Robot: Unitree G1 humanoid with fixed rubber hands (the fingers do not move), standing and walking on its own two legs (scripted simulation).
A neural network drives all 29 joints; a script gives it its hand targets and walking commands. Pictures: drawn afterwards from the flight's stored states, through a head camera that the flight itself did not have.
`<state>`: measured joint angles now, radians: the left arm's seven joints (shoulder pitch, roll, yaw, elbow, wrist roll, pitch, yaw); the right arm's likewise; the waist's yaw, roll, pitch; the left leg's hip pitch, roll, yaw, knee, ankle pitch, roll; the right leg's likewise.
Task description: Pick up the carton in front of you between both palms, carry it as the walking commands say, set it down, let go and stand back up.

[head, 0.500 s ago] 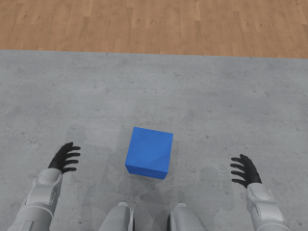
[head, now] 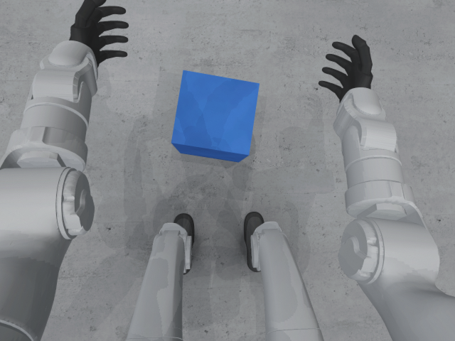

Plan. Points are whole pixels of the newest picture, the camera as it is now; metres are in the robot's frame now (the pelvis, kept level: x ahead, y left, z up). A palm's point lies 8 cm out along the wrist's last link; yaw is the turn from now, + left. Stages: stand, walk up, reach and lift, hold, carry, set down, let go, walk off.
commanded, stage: reach and lift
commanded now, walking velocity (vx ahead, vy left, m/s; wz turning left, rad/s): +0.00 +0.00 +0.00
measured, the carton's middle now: (214, 122) +0.53 +0.00 -0.53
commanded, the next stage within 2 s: none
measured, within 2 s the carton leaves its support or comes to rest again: leaves its support in 1.80 s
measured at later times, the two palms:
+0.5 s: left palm (133, 83) +0.55 +0.18 -0.26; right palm (306, 108) +0.50 -0.19 -0.26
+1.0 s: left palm (152, 109) +0.55 +0.18 -0.45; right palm (280, 126) +0.50 -0.19 -0.45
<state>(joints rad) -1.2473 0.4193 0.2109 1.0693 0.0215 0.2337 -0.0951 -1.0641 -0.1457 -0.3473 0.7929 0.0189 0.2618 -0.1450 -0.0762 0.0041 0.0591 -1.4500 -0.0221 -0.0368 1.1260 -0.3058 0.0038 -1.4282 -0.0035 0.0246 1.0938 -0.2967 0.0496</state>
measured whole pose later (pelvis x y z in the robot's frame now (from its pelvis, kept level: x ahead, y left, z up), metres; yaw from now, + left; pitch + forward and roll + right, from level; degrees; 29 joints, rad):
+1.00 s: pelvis -0.02 +0.00 -0.27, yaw -3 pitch +38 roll -4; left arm -1.59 0.52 0.00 1.24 -0.17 0.09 0.02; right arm -1.46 -0.23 -0.25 1.06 0.16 0.09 -0.17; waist -0.05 -0.03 0.39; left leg -2.27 -0.03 -0.07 2.15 -0.55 -0.02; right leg -2.24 0.07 0.03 2.10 -0.53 0.10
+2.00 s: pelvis -0.01 -0.01 -0.28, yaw -2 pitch +40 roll -3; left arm -1.34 0.28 0.10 0.91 -0.05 0.27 0.10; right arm -1.23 -0.09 -0.37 0.76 0.08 0.23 -0.21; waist -0.02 -0.05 0.18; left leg -2.29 -0.06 -0.06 2.19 -0.59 -0.04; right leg -2.27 0.12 0.07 2.15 -0.59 0.12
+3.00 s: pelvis +0.03 -0.02 -0.02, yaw +1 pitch +32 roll +0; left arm -0.69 -0.05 0.36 0.67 0.21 0.36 0.03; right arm -0.65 0.12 -0.44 0.61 -0.19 0.32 -0.08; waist -0.01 -0.02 -0.24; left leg -1.40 -0.09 -0.11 1.31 -0.47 -0.04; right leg -1.38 0.10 0.12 1.31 -0.47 0.05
